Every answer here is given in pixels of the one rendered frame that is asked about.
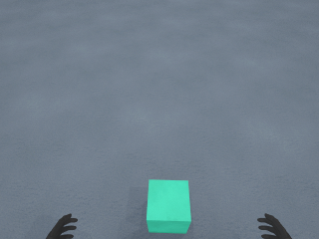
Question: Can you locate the carton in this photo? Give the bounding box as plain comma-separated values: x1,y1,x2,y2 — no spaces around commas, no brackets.
147,179,191,234

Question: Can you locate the left robot hand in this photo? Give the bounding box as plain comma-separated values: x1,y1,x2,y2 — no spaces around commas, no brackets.
46,213,78,239

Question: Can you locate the right robot hand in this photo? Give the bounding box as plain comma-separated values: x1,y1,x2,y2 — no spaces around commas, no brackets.
257,213,292,239

